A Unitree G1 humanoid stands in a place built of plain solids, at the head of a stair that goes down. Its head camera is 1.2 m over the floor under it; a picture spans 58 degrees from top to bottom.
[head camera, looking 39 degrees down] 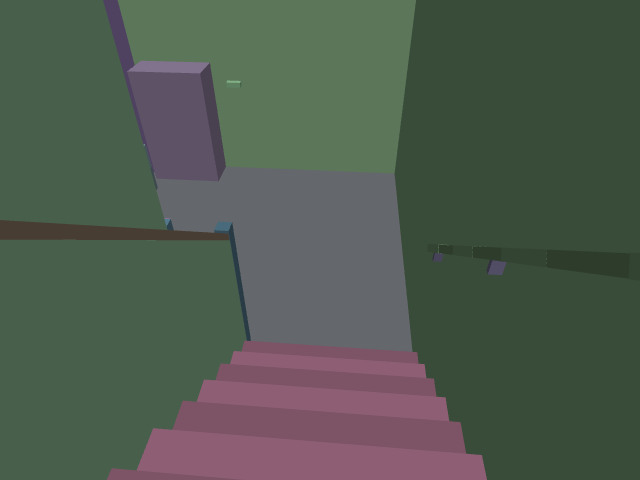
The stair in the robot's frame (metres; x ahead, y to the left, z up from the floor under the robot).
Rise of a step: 0.18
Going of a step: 0.22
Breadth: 1.20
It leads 5 degrees to the right of straight ahead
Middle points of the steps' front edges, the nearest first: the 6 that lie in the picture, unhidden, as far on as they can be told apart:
0.76 0.02 -0.36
0.98 0.00 -0.54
1.20 -0.01 -0.72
1.42 -0.03 -0.89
1.64 -0.05 -1.07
1.86 -0.07 -1.25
